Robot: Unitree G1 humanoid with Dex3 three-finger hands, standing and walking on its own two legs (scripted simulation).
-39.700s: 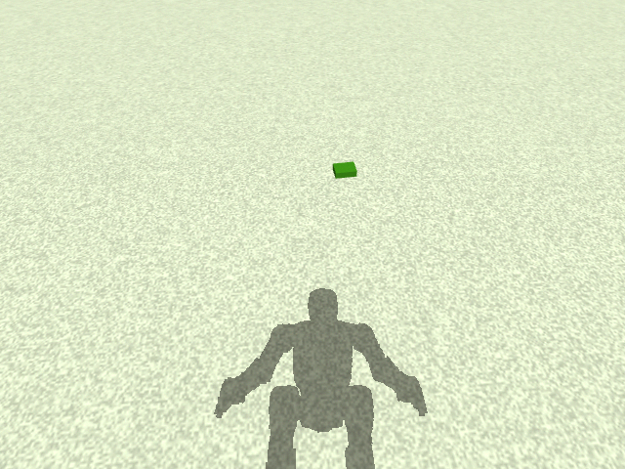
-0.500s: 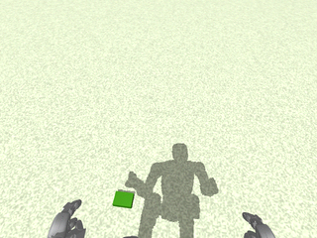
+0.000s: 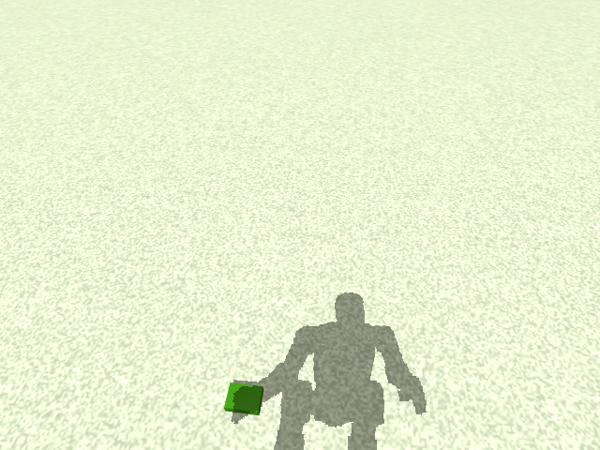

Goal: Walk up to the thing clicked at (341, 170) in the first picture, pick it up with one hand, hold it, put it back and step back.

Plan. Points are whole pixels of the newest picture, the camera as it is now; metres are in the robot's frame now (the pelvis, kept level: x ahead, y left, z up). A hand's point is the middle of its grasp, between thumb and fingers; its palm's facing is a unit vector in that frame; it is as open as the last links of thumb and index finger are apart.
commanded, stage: stand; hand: left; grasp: from above
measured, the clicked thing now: (244, 398) +0.44 +0.21 -0.76
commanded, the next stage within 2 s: step back in 1.86 s
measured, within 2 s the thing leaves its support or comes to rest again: neither
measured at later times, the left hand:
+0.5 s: hand out of the picture +0.04 +0.24 -0.16, palm faces +0.03 -0.94 -0.33, open 7.4 cm
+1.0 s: hand out of the picture +0.08 +0.23 -0.16, palm faces +0.02 -0.95 -0.32, open 7.4 cm
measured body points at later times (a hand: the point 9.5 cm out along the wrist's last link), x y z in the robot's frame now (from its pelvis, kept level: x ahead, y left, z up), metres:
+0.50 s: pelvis -0.01 +0.00 +0.00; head -0.01 -0.01 +0.45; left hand +0.04 +0.28 -0.14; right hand +0.05 -0.29 -0.14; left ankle +0.02 +0.10 -0.74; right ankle +0.02 -0.13 -0.74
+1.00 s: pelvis +0.02 -0.01 +0.01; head +0.02 -0.01 +0.46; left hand +0.08 +0.28 -0.13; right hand +0.08 -0.29 -0.14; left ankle +0.02 +0.10 -0.74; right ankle +0.02 -0.13 -0.74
